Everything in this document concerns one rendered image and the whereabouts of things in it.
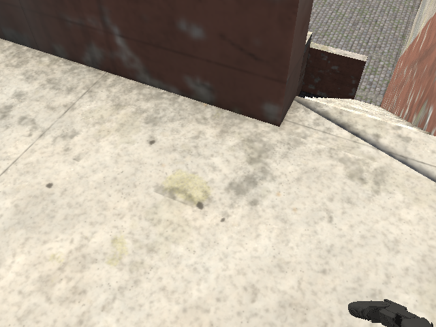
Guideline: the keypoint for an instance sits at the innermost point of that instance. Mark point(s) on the stairs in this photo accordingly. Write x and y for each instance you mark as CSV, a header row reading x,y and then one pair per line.
x,y
370,110

